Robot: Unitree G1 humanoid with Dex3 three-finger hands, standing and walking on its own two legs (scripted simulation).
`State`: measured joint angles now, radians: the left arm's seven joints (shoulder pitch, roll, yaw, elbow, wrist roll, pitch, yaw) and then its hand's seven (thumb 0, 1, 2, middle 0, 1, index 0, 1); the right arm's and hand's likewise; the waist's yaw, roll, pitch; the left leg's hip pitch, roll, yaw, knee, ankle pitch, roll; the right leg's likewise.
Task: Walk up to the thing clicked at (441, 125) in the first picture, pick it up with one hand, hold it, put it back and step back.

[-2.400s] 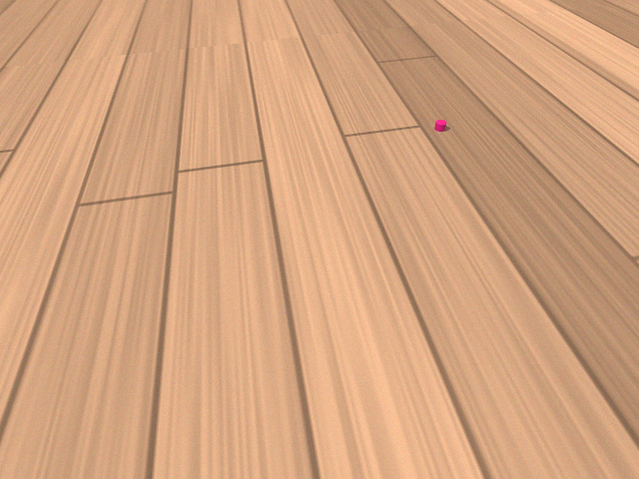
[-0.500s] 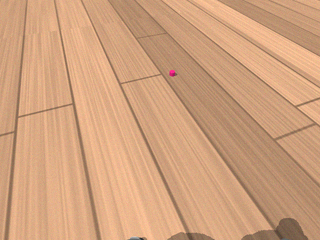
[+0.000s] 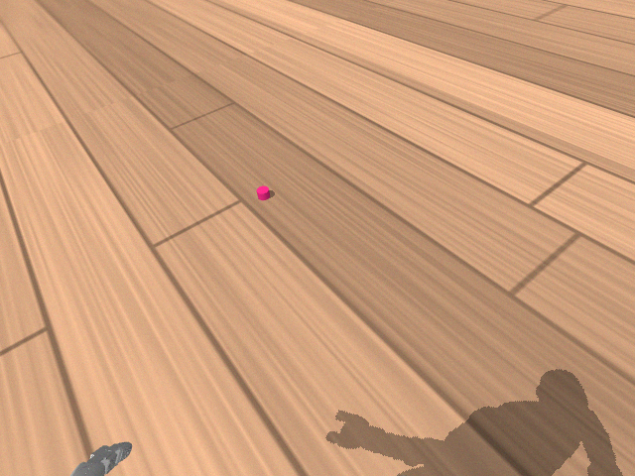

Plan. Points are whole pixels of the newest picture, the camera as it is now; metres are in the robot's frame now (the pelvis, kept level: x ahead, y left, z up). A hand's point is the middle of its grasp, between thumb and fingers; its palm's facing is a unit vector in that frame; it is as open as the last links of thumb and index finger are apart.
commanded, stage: walk up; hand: left
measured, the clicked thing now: (263, 193) +1.54 +0.25 -0.73
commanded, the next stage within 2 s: none
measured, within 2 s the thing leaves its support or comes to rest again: neither
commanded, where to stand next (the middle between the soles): +1.16 +0.02 m, yaw +0 degrees
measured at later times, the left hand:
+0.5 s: hand (129, 425) +0.28 +0.32 -0.14, palm faces +0.00 -0.92 -0.38, open 7.4 cm
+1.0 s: hand (186, 246) +0.64 +0.28 -0.12, palm faces -0.10 -0.92 -0.37, open 7.4 cm
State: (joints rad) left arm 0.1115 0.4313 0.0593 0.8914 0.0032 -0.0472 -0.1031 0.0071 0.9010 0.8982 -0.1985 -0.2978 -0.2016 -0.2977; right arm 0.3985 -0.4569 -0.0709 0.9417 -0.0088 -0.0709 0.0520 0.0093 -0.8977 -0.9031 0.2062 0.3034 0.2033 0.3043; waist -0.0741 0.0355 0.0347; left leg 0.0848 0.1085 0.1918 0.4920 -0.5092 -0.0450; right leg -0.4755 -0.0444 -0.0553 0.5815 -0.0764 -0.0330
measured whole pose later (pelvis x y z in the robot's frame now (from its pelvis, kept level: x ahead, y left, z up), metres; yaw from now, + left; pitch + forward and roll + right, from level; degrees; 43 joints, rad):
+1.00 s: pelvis +0.52 +0.01 +0.01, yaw -2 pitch -2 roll +2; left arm 0.19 0.41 0.05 0.91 0.01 -0.04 -0.08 0.01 0.90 0.90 -0.20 -0.30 -0.20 -0.30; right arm 0.39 -0.41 -0.06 0.88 0.00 -0.07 0.05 0.01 -0.90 -0.90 0.21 0.30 0.20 0.30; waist -0.05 -0.02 0.07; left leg 0.04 0.00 0.10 0.43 -0.44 -0.01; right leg -0.43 -0.06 -0.05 0.53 -0.08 -0.04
